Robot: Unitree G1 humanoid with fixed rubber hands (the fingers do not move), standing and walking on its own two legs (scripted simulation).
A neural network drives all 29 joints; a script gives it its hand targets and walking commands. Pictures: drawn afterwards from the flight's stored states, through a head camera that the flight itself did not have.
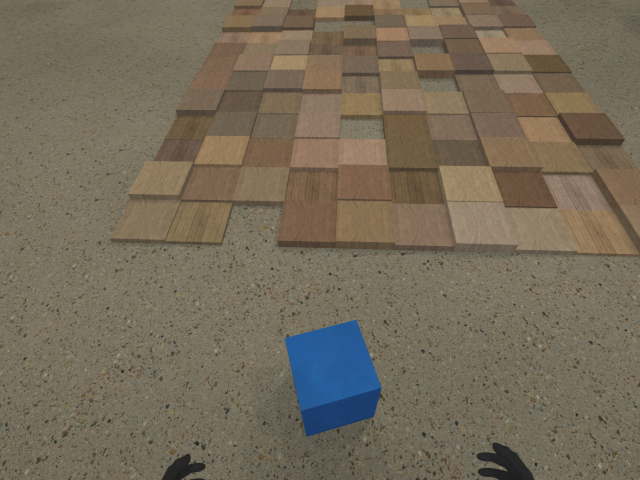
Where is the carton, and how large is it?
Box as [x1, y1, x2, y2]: [285, 320, 381, 436]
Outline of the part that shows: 356,320 285,338 306,436 373,416 381,387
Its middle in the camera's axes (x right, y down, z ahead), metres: +0.03 +0.41 +1.11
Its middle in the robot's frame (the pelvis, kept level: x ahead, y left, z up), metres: +0.47 +0.00 -0.64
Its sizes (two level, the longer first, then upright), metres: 0.210 0.200 0.250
